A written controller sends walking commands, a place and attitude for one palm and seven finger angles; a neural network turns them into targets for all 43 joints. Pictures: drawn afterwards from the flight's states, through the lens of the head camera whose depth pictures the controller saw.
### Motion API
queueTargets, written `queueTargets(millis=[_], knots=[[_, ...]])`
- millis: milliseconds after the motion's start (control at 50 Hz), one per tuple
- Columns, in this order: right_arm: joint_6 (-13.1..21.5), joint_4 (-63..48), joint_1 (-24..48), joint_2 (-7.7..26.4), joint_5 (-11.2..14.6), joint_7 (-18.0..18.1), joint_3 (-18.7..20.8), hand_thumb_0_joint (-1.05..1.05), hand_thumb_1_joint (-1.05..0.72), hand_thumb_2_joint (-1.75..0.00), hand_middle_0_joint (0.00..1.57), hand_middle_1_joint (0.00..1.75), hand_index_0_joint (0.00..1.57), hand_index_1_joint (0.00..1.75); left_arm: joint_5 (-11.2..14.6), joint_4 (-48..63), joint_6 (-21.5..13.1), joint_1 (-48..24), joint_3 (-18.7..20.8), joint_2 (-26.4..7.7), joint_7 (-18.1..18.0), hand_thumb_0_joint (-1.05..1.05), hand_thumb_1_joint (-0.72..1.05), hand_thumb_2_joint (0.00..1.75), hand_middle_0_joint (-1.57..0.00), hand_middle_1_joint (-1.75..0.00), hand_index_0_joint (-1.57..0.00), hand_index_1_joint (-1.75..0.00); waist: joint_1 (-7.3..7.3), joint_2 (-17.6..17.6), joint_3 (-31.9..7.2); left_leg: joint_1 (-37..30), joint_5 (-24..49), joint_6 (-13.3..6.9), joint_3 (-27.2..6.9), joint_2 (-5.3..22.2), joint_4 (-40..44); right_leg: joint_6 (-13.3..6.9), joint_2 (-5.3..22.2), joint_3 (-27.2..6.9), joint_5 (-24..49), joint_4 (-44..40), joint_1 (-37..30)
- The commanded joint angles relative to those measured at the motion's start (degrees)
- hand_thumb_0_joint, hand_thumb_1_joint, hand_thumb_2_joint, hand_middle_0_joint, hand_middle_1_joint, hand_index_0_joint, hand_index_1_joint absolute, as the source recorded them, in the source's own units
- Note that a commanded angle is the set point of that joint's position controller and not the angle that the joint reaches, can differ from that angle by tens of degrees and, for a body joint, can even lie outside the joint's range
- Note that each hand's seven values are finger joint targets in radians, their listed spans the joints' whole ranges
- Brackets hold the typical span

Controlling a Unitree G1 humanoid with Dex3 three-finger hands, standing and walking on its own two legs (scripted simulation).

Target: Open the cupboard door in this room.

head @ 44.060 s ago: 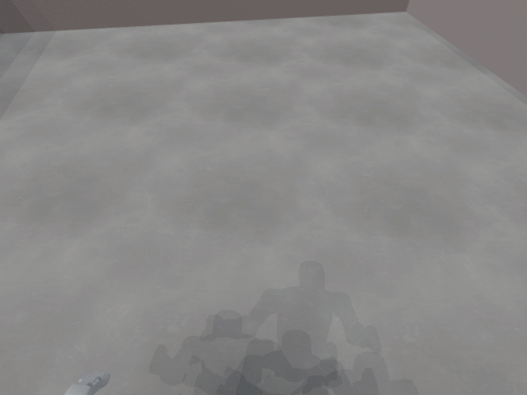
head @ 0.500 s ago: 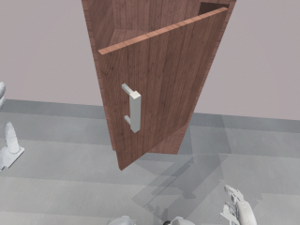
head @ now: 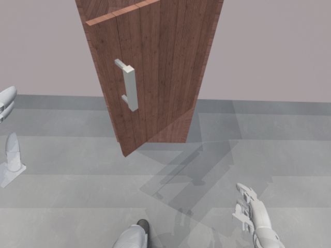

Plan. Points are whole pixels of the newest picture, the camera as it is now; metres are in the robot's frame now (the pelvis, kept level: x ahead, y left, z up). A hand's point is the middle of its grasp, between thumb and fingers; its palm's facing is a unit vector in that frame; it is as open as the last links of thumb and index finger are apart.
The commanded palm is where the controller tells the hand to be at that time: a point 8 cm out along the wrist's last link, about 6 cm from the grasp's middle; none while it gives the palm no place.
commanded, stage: stop stepping back and stand still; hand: left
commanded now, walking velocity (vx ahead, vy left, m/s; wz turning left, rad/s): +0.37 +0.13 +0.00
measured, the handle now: (126, 86) +0.49 +0.15 +0.08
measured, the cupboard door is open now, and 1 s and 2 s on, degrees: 42 42 42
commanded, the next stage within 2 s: let the arm hang, fingers relaxed in 1.40 s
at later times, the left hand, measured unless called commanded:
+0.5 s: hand out of the picture +0.10 +0.25 +0.19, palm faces +0.45 -0.77 -0.46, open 7.4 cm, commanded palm +0.05 +0.29 +0.18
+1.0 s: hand out of the picture +0.07 +0.29 +0.17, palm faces +0.45 -0.75 -0.48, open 7.4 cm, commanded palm +0.02 +0.32 +0.18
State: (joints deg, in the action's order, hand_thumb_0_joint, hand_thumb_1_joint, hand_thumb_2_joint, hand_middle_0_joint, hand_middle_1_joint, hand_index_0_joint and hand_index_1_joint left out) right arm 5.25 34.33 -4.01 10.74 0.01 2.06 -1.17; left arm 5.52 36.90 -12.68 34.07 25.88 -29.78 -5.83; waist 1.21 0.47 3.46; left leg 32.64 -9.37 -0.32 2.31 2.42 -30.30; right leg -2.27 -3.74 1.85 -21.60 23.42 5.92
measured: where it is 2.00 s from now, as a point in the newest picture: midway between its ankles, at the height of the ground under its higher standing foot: outside the picture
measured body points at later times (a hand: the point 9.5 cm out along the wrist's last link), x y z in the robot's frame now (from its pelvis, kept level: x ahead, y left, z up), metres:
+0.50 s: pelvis -0.08 -0.01 +0.01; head -0.10 +0.00 +0.46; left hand +0.07 +0.29 +0.21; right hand +0.06 -0.25 -0.08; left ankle -0.06 +0.11 -0.69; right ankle -0.11 -0.10 -0.73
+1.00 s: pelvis -0.11 +0.02 +0.01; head -0.10 +0.01 +0.46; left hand +0.04 +0.33 +0.19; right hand +0.08 -0.21 -0.08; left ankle -0.08 +0.13 -0.73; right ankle -0.11 -0.10 -0.73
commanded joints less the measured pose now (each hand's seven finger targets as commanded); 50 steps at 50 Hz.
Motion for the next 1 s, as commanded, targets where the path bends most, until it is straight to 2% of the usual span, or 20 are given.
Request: queueTargets(millis=[0,40,80,140,180,220,260,300,340,360,380,440,520,580,640,720,780,820,880,980], knots=[[1.9,-9.9,2.0,5.6,1.4,1.9,2.1,0.00,-0.90,-0.90,0.20,0.30,0.20,0.30,-1.5,5.4,-1.9,3.0,11.7,-9.0,-1.7,0.00,0.90,0.90,-0.20,-0.30,-0.20,-0.30,0.29,12.1,-13.0,-2.8,-13.9,0.9,-1.1,-2.7,-19.7,-1.8,19.4,-5.6,61.9,1.5,-1.1],[0.8,-9.0,2.1,5.9,0.8,2.4,1.2,0.00,-0.90,-0.90,0.20,0.30,0.20,0.30,-1.7,0.9,0.1,2.3,8.2,-5.3,-1.8,0.00,0.90,0.90,-0.20,-0.30,-0.20,-0.30,-1.58,4.1,-10.1,-11.0,-4.0,0.7,1.2,-2.6,-11.6,-2.8,16.0,-3.4,50.4,2.7,3.9],[1.4,-7.1,-0.1,8.1,0.5,3.4,1.6,0.00,-0.90,-0.90,0.20,0.30,0.20,0.30,-1.6,-0.7,0.8,-1.8,6.5,-4.9,-2.7,0.00,0.90,0.90,-0.20,-0.30,-0.20,-0.30,-2.63,-2.0,-9.8,-20.8,5.4,-0.3,1.8,-3.5,-1.0,0.2,13.7,-2.1,44.7,3.7,7.7],[3.0,-7.8,-3.6,10.5,1.7,3.9,3.1,0.00,-0.90,-0.90,0.20,0.30,0.20,0.30,-1.9,-1.1,1.3,-5.5,2.8,-3.0,-2.9,0.00,0.90,0.90,-0.20,-0.30,-0.20,-0.30,-1.48,-2.5,-10.0,-28.8,27.2,-4.7,-7.6,6.1,5.2,5.9,6.8,-1.9,20.7,9.3,11.0],[3.6,-8.2,-4.2,10.2,1.4,3.5,3.1,0.00,-0.90,-0.90,0.20,0.30,0.20,0.30,-3.0,-0.9,1.1,-5.6,3.9,-4.6,-3.4,0.00,0.90,0.90,-0.20,-0.30,-0.20,-0.30,-1.04,-2.9,-11.0,-29.0,32.2,-5.8,-11.2,7.3,3.3,5.3,4.8,-2.5,13.8,6.3,11.9],[4.2,-8.6,-2.0,10.1,0.0,3.2,2.7,0.00,-0.90,-0.90,0.20,0.30,0.20,0.30,-3.0,5.7,0.2,-8.2,4.7,-6.6,-2.8,0.00,0.90,0.90,-0.20,-0.30,-0.20,-0.30,-1.11,-9.7,-10.6,-20.9,16.4,-4.4,-14.1,7.2,11.4,3.3,4.0,-1.4,1.0,8.9,6.2],[4.7,-8.9,-1.5,9.5,-0.1,2.9,2.6,0.00,-0.90,-0.90,0.20,0.30,0.20,0.30,-3.2,7.0,-0.4,-6.4,5.4,-5.9,-3.3,0.00,0.90,0.90,-0.20,-0.30,-0.20,-0.30,-0.44,-8.9,-7.5,-11.8,-11.2,-4.2,-14.2,6.6,17.0,1.9,3.9,-1.2,-2.0,5.0,1.3],[4.4,-9.7,-1.8,8.7,-0.4,2.6,2.8,0.00,-0.90,-0.90,0.20,0.30,0.20,0.30,-3.2,7.3,-0.5,-2.7,6.6,-6.1,-3.5,0.00,0.90,0.90,-0.20,-0.30,-0.20,-0.30,-0.84,-5.2,-5.9,-9.1,-19.1,-1.2,-9.0,1.6,12.4,-0.3,6.0,-3.3,-6.1,-3.1,2.2],[3.1,-8.5,-2.4,8.0,-0.5,2.6,3.8,0.00,-0.90,-0.90,0.20,0.30,0.20,0.30,-2.8,6.3,-0.9,-0.7,7.5,-7.0,-3.4,0.00,0.90,0.90,-0.20,-0.30,-0.20,-0.30,-0.86,6.9,-5.1,-12.1,-11.2,1.1,-2.9,-3.7,-14.3,-7.3,18.8,-21.1,-22.6,-15.4,13.8],[2.6,-7.6,-2.0,8.4,-0.4,2.7,4.2,0.00,-0.90,-0.90,0.20,0.30,0.20,0.30,-2.6,6.1,-0.9,-2.6,7.1,-6.6,-3.7,0.00,0.90,0.90,-0.20,-0.30,-0.20,-0.30,-0.67,8.3,-2.3,-6.8,-11.4,1.2,-3.1,-3.2,-26.3,-10.1,23.7,-25.5,-21.5,-17.1,16.5],[2.8,-6.6,-3.3,8.6,-0.6,2.8,4.0,0.00,-0.90,-0.90,0.20,0.30,0.20,0.30,-2.7,4.8,-1.4,-4.0,7.0,-5.9,-3.7,0.00,0.90,0.90,-0.20,-0.30,-0.20,-0.30,-1.71,4.9,-2.3,-2.3,-10.8,1.2,-3.5,-2.1,-30.3,-10.0,23.5,-22.7,-16.4,-15.8,14.7],[3.7,-6.0,-4.5,7.3,-0.6,3.1,2.9,0.00,-0.90,-0.90,0.20,0.30,0.20,0.30,-3.8,-1.9,-2.2,-8.1,5.6,-4.9,-3.5,0.00,0.90,0.90,-0.20,-0.30,-0.20,-0.30,-2.73,2.5,-1.4,-6.2,-9.4,-0.2,-2.3,1.9,-16.5,-7.2,19.2,-13.4,-7.1,-10.7,12.8],[5.4,-4.9,-5.4,7.8,-0.4,4.5,3.0,0.00,-0.90,-0.90,0.20,0.30,0.20,0.30,-4.1,-7.7,-1.7,-8.0,1.9,-1.1,-3.9,0.00,0.90,0.90,-0.20,-0.30,-0.20,-0.30,-1.83,0.9,-1.6,-19.3,-7.9,-1.9,2.2,-1.0,3.7,-3.7,14.4,-8.5,-2.7,-4.9,12.3],[5.8,-6.7,-5.3,9.9,-0.1,3.9,3.6,0.00,-0.90,-0.90,0.20,0.30,0.20,0.30,-3.9,0.2,-2.7,-10.3,2.7,-2.9,-3.9,0.00,0.90,0.90,-0.20,-0.30,-0.20,-0.30,-1.18,-8.1,-6.3,-24.8,4.6,-5.9,-11.8,8.0,7.6,1.9,6.2,-2.7,10.3,8.7,12.0],[6.7,-6.1,-4.6,8.4,-0.7,3.1,2.8,0.00,-0.90,-0.90,0.20,0.30,0.20,0.30,-4.2,4.2,-3.1,-10.1,3.8,-4.9,-3.1,0.00,0.90,0.90,-0.20,-0.30,-0.20,-0.30,-1.32,-8.2,-7.7,-23.9,17.1,-6.0,-12.3,9.0,8.9,3.0,4.1,1.7,5.6,13.1,10.4],[7.4,-6.8,-4.1,8.9,-0.4,2.3,2.8,0.00,-0.90,-0.90,0.20,0.30,0.20,0.30,-4.2,5.2,-2.9,-5.8,5.6,-5.2,-3.4,0.00,0.90,0.90,-0.20,-0.30,-0.20,-0.30,-0.71,-8.5,-7.2,-17.9,13.0,-3.3,-5.4,5.6,6.3,2.0,5.6,0.0,15.9,5.5,2.6],[6.4,-6.9,-4.4,7.6,0.0,1.6,3.1,0.00,-0.90,-0.90,0.20,0.30,0.20,0.30,-3.1,1.6,-3.2,-1.9,6.7,-4.3,-3.3,0.00,0.90,0.90,-0.20,-0.30,-0.20,-0.30,-1.63,0.1,-9.4,-18.3,7.6,-0.4,-1.7,0.9,-0.4,-0.5,10.6,-7.6,26.0,0.8,2.3],[5.5,-6.6,-4.6,6.9,0.0,1.6,3.0,0.00,-0.90,-0.90,0.20,0.30,0.20,0.30,-2.5,-1.5,-2.8,-0.2,6.9,-3.7,-3.2,0.00,0.90,0.90,-0.20,-0.30,-0.20,-0.30,-1.93,2.1,-8.3,-18.6,1.6,0.2,-1.1,-0.5,-1.4,-1.6,12.7,-9.7,22.1,-2.8,5.2],[4.5,-6.7,-3.9,6.9,0.0,2.0,2.9,0.00,-0.90,-0.90,0.20,0.30,0.20,0.30,-2.4,-2.9,-2.3,-2.4,6.1,-2.9,-2.9,0.00,0.90,0.90,-0.20,-0.30,-0.20,-0.30,-2.02,2.1,-5.5,-20.4,-1.5,-0.2,-1.9,-0.1,2.3,-0.5,11.3,-8.2,10.5,-5.5,9.4],[4.9,-7.3,-2.8,8.0,-0.1,2.9,3.0,0.00,-0.90,-0.90,0.20,0.30,0.20,0.30,-3.3,-1.9,-2.2,-6.8,3.3,-1.8,-2.5,0.00,0.90,0.90,-0.20,-0.30,-0.20,-0.30,-1.40,-3.8,-5.1,-20.5,-0.4,-1.2,-4.9,2.9,10.3,2.4,6.2,-3.0,10.4,-2.2,7.1]])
